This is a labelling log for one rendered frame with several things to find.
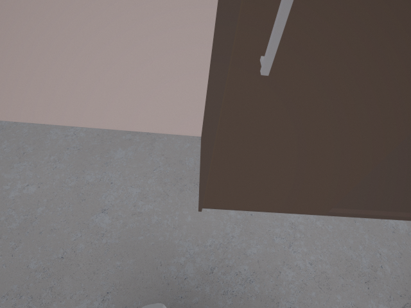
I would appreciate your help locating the handle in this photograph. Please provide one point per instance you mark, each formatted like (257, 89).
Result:
(280, 22)

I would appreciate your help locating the wardrobe door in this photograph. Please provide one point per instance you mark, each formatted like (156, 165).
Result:
(387, 187)
(336, 102)

